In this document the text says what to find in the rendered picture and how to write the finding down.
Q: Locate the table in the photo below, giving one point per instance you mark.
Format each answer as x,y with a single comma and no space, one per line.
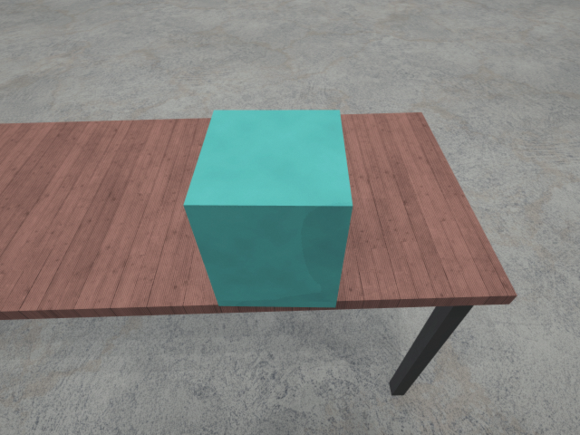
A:
92,224

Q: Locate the carton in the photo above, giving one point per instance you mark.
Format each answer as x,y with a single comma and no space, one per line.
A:
270,206

